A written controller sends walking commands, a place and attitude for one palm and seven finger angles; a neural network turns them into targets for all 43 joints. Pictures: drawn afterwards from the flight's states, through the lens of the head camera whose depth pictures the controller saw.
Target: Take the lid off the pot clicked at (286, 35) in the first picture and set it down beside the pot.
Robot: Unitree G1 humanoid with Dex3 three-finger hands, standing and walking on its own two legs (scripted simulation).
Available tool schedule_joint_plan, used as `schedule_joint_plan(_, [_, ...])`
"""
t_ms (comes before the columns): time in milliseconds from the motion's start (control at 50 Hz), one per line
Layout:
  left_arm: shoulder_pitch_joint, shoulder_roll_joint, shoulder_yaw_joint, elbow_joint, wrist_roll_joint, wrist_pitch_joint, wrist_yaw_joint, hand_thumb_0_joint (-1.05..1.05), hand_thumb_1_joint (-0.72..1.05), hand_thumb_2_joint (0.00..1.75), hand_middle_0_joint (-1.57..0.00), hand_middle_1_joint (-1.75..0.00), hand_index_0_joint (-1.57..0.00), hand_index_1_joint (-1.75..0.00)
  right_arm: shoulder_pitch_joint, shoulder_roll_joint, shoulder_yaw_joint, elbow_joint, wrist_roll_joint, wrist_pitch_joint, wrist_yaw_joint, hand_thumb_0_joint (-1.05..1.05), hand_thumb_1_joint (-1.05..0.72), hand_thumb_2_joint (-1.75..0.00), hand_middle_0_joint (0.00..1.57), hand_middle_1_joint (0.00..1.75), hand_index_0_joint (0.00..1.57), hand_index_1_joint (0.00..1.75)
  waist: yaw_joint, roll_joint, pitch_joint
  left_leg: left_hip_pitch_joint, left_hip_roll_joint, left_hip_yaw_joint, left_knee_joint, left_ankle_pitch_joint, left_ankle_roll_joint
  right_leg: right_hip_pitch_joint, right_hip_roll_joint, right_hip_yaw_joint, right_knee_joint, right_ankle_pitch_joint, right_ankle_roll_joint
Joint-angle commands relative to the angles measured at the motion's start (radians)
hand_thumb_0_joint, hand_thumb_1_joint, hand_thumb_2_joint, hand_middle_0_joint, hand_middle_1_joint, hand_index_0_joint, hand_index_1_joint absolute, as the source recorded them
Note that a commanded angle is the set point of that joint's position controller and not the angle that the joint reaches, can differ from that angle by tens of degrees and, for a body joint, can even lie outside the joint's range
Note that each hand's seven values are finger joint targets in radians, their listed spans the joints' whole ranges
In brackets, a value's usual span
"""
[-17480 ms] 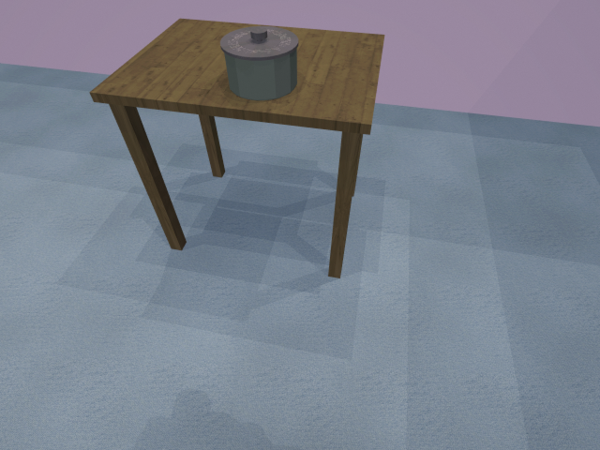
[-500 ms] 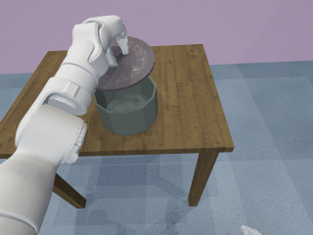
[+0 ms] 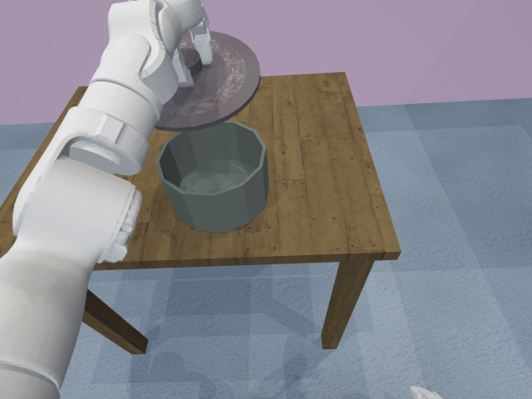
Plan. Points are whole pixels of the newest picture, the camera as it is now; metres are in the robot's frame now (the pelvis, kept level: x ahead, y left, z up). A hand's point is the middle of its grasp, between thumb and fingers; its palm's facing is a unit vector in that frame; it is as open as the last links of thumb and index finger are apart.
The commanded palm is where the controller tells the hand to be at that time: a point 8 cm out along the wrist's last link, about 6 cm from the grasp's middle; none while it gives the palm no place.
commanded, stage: lift the lid straight up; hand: left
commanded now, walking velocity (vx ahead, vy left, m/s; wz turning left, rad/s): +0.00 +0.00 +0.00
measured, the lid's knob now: (185, 62) +0.52 +0.09 +0.25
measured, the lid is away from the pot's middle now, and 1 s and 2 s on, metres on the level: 0.01 0.11 0.21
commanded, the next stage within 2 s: move the lid sideways beside the pot in 0.18 s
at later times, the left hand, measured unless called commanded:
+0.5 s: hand (163, 60) +0.50 +0.11 +0.26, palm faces -0.20 -0.06 -0.98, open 7.3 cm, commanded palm +0.48 +0.12 +0.33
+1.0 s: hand (110, 69) +0.50 +0.19 +0.26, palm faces -0.23 -0.06 -0.97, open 7.3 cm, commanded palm +0.49 +0.18 +0.33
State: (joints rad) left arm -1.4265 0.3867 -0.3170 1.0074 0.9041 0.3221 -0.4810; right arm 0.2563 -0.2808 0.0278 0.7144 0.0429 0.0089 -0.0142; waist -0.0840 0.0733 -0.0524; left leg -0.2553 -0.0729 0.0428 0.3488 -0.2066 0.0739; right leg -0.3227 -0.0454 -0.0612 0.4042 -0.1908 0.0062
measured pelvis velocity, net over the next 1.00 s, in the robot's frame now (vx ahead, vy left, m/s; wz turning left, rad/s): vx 0.00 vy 0.01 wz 0.00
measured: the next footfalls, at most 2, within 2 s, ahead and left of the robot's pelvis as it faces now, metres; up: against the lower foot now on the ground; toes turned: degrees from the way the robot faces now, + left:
none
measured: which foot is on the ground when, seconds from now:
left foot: down 0.00-1.00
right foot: down 0.00-1.00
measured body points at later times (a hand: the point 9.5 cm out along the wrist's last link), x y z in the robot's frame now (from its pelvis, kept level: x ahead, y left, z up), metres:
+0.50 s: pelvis +0.00 +0.00 +0.00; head +0.04 -0.03 +0.45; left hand +0.50 +0.11 +0.32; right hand +0.10 -0.26 -0.13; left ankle -0.02 +0.07 -0.74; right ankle +0.00 -0.12 -0.74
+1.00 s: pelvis +0.00 +0.01 +0.00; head +0.05 -0.01 +0.45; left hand +0.51 +0.19 +0.31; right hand +0.08 -0.26 -0.13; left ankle -0.02 +0.07 -0.74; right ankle +0.00 -0.12 -0.74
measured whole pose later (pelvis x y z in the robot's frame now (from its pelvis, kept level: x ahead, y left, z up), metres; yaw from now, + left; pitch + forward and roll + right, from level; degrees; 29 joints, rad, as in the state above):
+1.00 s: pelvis +0.00 +0.01 +0.00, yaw +0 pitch +7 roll +0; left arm -1.39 0.58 -0.26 1.01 0.96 0.24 -0.53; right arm 0.26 -0.29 0.02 0.69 0.06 0.07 -0.02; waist -0.10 0.05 -0.04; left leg -0.29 -0.07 0.04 0.37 -0.22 0.08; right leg -0.33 -0.04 -0.07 0.38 -0.18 0.01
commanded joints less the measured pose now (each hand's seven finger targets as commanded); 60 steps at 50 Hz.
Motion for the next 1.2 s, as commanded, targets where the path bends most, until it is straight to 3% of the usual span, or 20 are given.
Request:
schedule_joint_plan(0, [-0.646, 0.203, 0.054, -0.24, 0.021, -0.003, 0.052, 0.0, 0.73, 0.87, -0.93, -1.05, -0.89, -1.02, -0.022, -0.117, -0.042, -0.121, 0.006, -0.032, -0.005, 0.0, -0.9, -0.9, 0.2, 0.3, 0.2, 0.3, -0.001, -0.085, -0.492, 0.257, 0.033, -0.116, 0.043, 0.528, -0.025, 0.157, 0.03, 0.037, 0.008, 0.379, -0.049])
schedule_joint_plan(60, [-0.615, 0.23, 0.075, -0.14, 0.037, 0.026, 0.043, 0.0, 0.73, 0.87, -0.93, -1.05, -0.89, -1.02, -0.029, -0.122, -0.032, -0.106, 0.011, -0.012, -0.006, 0.0, -0.9, -0.9, 0.2, 0.3, 0.2, 0.3, -0.005, -0.185, -0.4, 0.165, 0.023, -0.095, 0.022, 0.377, -0.011, 0.152, 0.035, 0.034, 0.002, 0.343, -0.045])
schedule_joint_plan(100, [-0.633, 0.13, 0.01, -0.172, 0.0, 0.022, 0.043, 0.0, 0.73, 0.87, -0.93, -1.05, -0.89, -1.02, -0.042, -0.124, -0.032, -0.114, 0.018, -0.005, -0.005, 0.0, -0.9, -0.9, 0.2, 0.3, 0.2, 0.3, -0.019, -0.136, -0.383, 0.176, 0.023, -0.096, 0.021, 0.373, -0.012, 0.116, 0.029, 0.027, -0.002, 0.319, -0.048])
schedule_joint_plan(180, [-0.726, 0.228, 0.056, -0.248, 0.042, 0.013, 0.047, 0.0, 0.73, 0.87, -0.93, -1.05, -0.89, -1.02, -0.042, -0.113, -0.03, -0.121, 0.006, -0.019, -0.011, 0.0, -0.9, -0.9, 0.2, 0.3, 0.2, 0.3, -0.008, -0.1, -0.505, 0.244, 0.024, -0.109, 0.038, 0.447, -0.016, 0.161, 0.03, 0.042, 0.013, 0.364, -0.048])
schedule_joint_plan(200, [-0.717, 0.206, 0.049, -0.291, 0.013, 0.004, 0.048, 0.0, 0.73, 0.87, -0.93, -1.05, -0.89, -1.02, -0.041, -0.115, -0.033, -0.129, 0.005, -0.017, -0.01, 0.0, -0.9, -0.9, 0.2, 0.3, 0.2, 0.3, -0.007, -0.079, -0.525, 0.257, 0.024, -0.116, 0.044, 0.498, -0.023, 0.173, 0.028, 0.039, 0.01, 0.386, -0.049])
schedule_joint_plan(220, [-0.72, 0.283, 0.105, -0.247, 0.046, 0.01, 0.051, 0.0, 0.73, 0.87, -0.93, -1.05, -0.89, -1.02, -0.036, -0.112, -0.032, -0.119, 0.002, -0.019, -0.013, 0.0, -0.9, -0.9, 0.2, 0.3, 0.2, 0.3, -0.001, -0.118, -0.528, 0.239, 0.025, -0.109, 0.047, 0.461, -0.015, 0.187, 0.031, 0.048, 0.014, 0.387, -0.047])
schedule_joint_plan(320, [-0.66, 0.332, 0.128, -0.189, 0.08, -0.005, 0.067, 0.0, 0.73, 0.87, -0.93, -1.05, -0.89, -1.02, -0.037, -0.118, -0.026, -0.12, 0.005, -0.008, -0.022, 0.0, -0.9, -0.9, 0.2, 0.3, 0.2, 0.3, 0.005, -0.153, -0.468, 0.173, 0.027, -0.096, 0.026, 0.403, -0.013, 0.2, 0.029, 0.046, 0.009, 0.37, -0.05])
schedule_joint_plan(400, [-0.599, 0.281, 0.087, -0.172, 0.063, 0.001, 0.057, 0.0, 0.73, 0.87, -0.93, -1.05, -0.89, -1.02, -0.044, -0.128, -0.03, -0.136, 0.012, 0.012, -0.017, 0.0, -0.9, -0.9, 0.2, 0.3, 0.2, 0.3, 0.005, -0.129, -0.45, 0.15, 0.024, -0.085, 0.021, 0.398, -0.01, 0.203, 0.022, 0.042, 0.007, 0.372, -0.05])
schedule_joint_plan(520, [-0.656, 0.363, 0.118, -0.266, 0.078, -0.027, 0.034, 0.0, 0.73, 0.87, -0.93, -1.05, -0.89, -1.02, -0.049, -0.124, -0.034, -0.152, 0.014, 0.019, -0.019, 0.0, -0.9, -0.9, 0.2, 0.3, 0.2, 0.3, 0.0, -0.108, -0.518, 0.192, 0.026, -0.091, 0.04, 0.409, -0.003, 0.217, 0.026, 0.052, 0.007, 0.378, -0.044])
schedule_joint_plan(540, [-0.679, 0.313, 0.073, -0.282, 0.074, -0.033, 0.025, 0.0, 0.73, 0.87, -0.93, -1.05, -0.89, -1.02, -0.047, -0.119, -0.036, -0.154, 0.015, 0.015, -0.021, 0.0, -0.9, -0.9, 0.2, 0.3, 0.2, 0.3, -0.012, -0.08, -0.516, 0.216, 0.024, -0.091, 0.044, 0.435, -0.002, 0.195, 0.028, 0.05, 0.005, 0.381, -0.044])
schedule_joint_plan(660, [-0.657, 0.367, 0.102, -0.215, 0.058, -0.049, 0.013, 0.0, 0.73, 0.87, -0.93, -1.05, -0.89, -1.02, -0.014, -0.134, -0.039, -0.123, 0.024, 0.014, -0.031, 0.0, -0.9, -0.9, 0.2, 0.3, 0.2, 0.3, -0.027, -0.099, -0.429, 0.196, 0.02, -0.102, 0.032, 0.338, 0.0, 0.145, 0.039, 0.037, -0.018, 0.306, -0.047])
schedule_joint_plan(700, [-0.646, 0.298, 0.045, -0.216, 0.033, -0.059, 0.011, 0.0, 0.73, 0.87, -0.93, -1.05, -0.89, -1.02, -0.004, -0.139, -0.044, -0.121, 0.027, 0.015, -0.03, 0.0, -0.9, -0.9, 0.2, 0.3, 0.2, 0.3, -0.041, -0.064, -0.408, 0.204, 0.021, -0.105, 0.034, 0.35, -0.007, 0.118, 0.036, 0.03, -0.026, 0.296, -0.05])
schedule_joint_plan(760, [-0.662, 0.435, 0.146, -0.244, 0.073, -0.075, 0.021, 0.0, 0.73, 0.87, -0.93, -1.05, -0.89, -1.02, 0.002, -0.14, -0.043, -0.119, 0.018, 0.015, -0.029, 0.0, -0.9, -0.9, 0.2, 0.3, 0.2, 0.3, -0.016, -0.07, -0.471, 0.209, 0.023, -0.111, 0.036, 0.362, -0.009, 0.162, 0.04, 0.035, -0.013, 0.308, -0.052])
schedule_joint_plan(800, [-0.606, 0.393, 0.105, -0.187, 0.062, -0.077, 0.019, 0.0, 0.73, 0.87, -0.93, -1.05, -0.89, -1.02, 0.01, -0.148, -0.046, -0.119, 0.022, 0.026, -0.028, 0.0, -0.9, -0.9, 0.2, 0.3, 0.2, 0.3, -0.027, -0.042, -0.433, 0.192, 0.024, -0.11, 0.04, 0.378, -0.017, 0.141, 0.037, 0.03, -0.018, 0.306, -0.056])
schedule_joint_plan(920, [-0.622, 0.457, 0.147, -0.251, 0.083, -0.092, 0.007, 0.0, 0.73, 0.87, -0.93, -1.05, -0.89, -1.02, 0.004, -0.144, -0.049, -0.135, 0.018, 0.035, -0.018, 0.0, -0.9, -0.9, 0.2, 0.3, 0.2, 0.3, -0.013, -0.047, -0.482, 0.221, 0.032, -0.118, 0.055, 0.465, -0.02, 0.154, 0.043, 0.032, -0.012, 0.334, -0.052])
schedule_joint_plan(1000, [-0.605, 0.357, 0.062, -0.247, 0.054, -0.096, -0.008, 0.0, 0.73, 0.87, -0.93, -1.05, -0.89, -1.02, 0.011, -0.151, -0.055, -0.133, 0.028, 0.046, -0.018, 0.0, -0.9, -0.9, 0.2, 0.3, 0.2, 0.3, -0.038, -0.03, -0.435, 0.248, 0.038, -0.12, 0.058, 0.492, -0.024, 0.09, 0.045, 0.017, -0.025, 0.305, -0.052])
schedule_joint_plan(1020, [-0.634, 0.439, 0.128, -0.28, 0.071, -0.102, -0.005, 0.0, 0.73, 0.87, -0.93, -1.05, -0.89, -1.02, 0.015, -0.147, -0.056, -0.131, 0.023, 0.043, -0.017, 0.0, -0.9, -0.9, 0.2, 0.3, 0.2, 0.3, -0.025, -0.045, -0.465, 0.258, 0.041, -0.128, 0.061, 0.491, -0.024, 0.099, 0.05, 0.021, -0.02, 0.297, -0.049])
schedule_joint_plan(1100, [-0.592, 0.45, 0.128, -0.263, 0.056, -0.115, -0.009, 0.0, 0.73, 0.87, -0.93, -1.05, -0.89, -1.02, 0.031, -0.16, -0.059, -0.126, 0.023, 0.051, -0.021, 0.0, -0.9, -0.9, 0.2, 0.3, 0.2, 0.3, -0.031, -0.004, -0.475, 0.278, 0.039, -0.127, 0.07, 0.541, -0.03, 0.098, 0.047, 0.019, -0.024, 0.318, -0.054])
schedule_joint_plan(1120, [-0.64, 0.515, 0.176, -0.31, 0.075, -0.123, -0.008, 0.0, 0.73, 0.87, -0.93, -1.05, -0.89, -1.02, 0.025, -0.152, -0.057, -0.129, 0.018, 0.048, -0.018, 0.0, -0.9, -0.9, 0.2, 0.3, 0.2, 0.3, -0.018, -0.014, -0.507, 0.275, 0.036, -0.131, 0.069, 0.53, -0.03, 0.121, 0.052, 0.023, -0.016, 0.317, -0.052])
schedule_joint_plan(1180, [-0.586, 0.494, 0.157, -0.208, 0.084, -0.115, -0.014, 0.0, 0.73, 0.87, -0.93, -1.05, -0.89, -1.02, 0.032, -0.153, -0.055, -0.119, 0.023, 0.058, -0.021, 0.0, -0.9, -0.9, 0.2, 0.3, 0.2, 0.3, -0.025, -0.044, -0.435, 0.236, 0.037, -0.121, 0.063, 0.494, -0.024, 0.096, 0.054, 0.015, -0.022, 0.297, -0.053])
